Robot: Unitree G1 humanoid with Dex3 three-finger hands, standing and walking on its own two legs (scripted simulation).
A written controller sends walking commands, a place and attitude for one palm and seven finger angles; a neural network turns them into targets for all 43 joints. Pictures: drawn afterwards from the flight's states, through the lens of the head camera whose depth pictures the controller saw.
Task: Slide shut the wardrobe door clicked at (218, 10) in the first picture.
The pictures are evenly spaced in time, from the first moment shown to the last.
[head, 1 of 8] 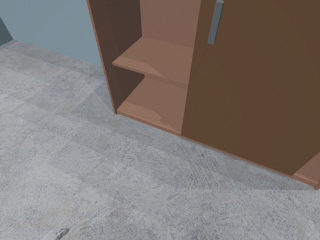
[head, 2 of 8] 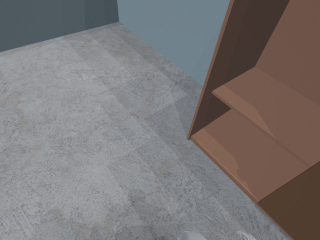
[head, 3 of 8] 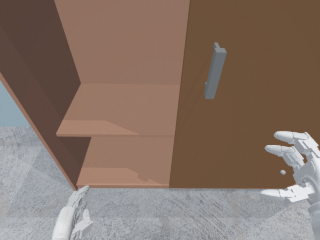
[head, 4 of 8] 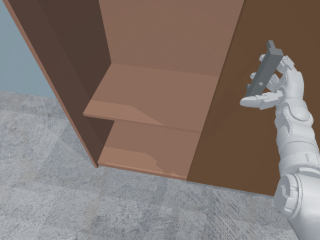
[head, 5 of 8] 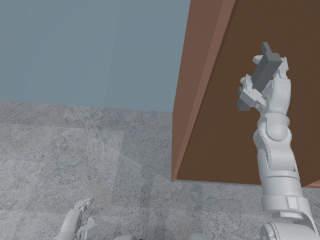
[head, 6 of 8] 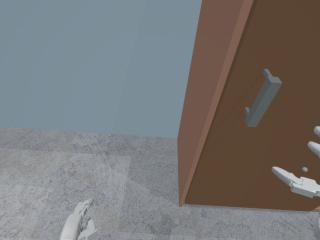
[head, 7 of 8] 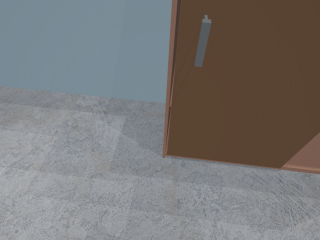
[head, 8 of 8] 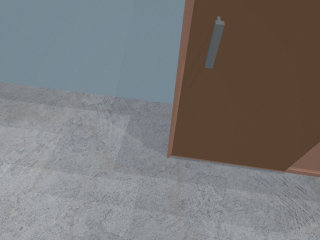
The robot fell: no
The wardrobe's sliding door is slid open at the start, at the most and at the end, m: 0.60 0.60 0.01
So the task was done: yes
